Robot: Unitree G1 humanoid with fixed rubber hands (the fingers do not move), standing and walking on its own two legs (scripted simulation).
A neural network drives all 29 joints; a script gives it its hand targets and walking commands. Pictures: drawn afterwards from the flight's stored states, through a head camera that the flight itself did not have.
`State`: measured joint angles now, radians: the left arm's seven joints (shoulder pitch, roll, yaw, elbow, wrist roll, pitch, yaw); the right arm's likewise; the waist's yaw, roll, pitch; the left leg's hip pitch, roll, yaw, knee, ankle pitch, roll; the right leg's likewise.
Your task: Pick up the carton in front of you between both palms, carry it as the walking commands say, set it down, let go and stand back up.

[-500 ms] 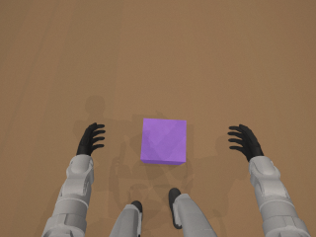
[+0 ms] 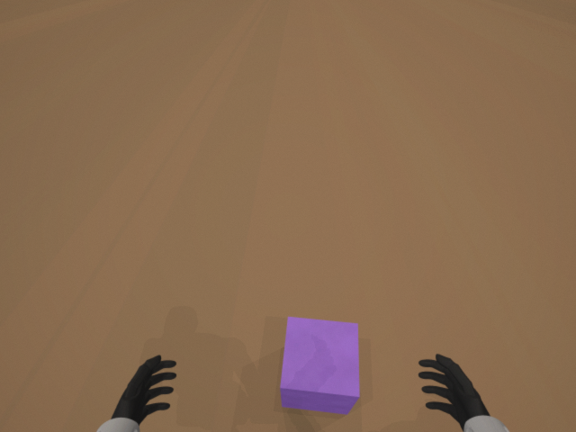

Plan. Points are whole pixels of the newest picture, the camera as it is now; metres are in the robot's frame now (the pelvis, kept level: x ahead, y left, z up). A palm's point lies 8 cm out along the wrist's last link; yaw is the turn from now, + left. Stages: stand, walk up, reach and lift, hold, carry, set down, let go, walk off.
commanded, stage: let go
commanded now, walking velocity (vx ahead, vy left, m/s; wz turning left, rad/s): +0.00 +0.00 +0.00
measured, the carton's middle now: (318, 366) +0.39 -0.08 -0.65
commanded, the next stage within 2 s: stand in 0.32 s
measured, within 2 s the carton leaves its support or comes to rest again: neither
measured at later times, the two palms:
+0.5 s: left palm out of the picture +0.14 +0.26 -0.08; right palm (506, 418) +0.16 -0.29 -0.08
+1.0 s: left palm out of the picture +0.12 +0.27 -0.09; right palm out of the picture +0.14 -0.31 -0.10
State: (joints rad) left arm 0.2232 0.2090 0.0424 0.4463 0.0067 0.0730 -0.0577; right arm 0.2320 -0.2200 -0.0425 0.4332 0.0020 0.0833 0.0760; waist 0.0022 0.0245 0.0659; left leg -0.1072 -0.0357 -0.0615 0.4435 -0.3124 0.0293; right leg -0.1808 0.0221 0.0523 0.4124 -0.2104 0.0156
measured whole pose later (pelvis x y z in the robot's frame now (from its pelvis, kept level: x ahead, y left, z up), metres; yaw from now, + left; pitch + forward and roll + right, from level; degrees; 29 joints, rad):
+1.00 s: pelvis +0.01 -0.03 +0.00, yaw +2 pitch -1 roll +0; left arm 0.14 0.33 0.04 0.87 0.03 0.00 0.02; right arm 0.20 -0.36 -0.02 0.77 -0.03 0.00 -0.03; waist 0.00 0.03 0.02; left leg -0.10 -0.01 -0.08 0.46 -0.34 -0.01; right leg -0.19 0.04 0.01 0.48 -0.27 -0.02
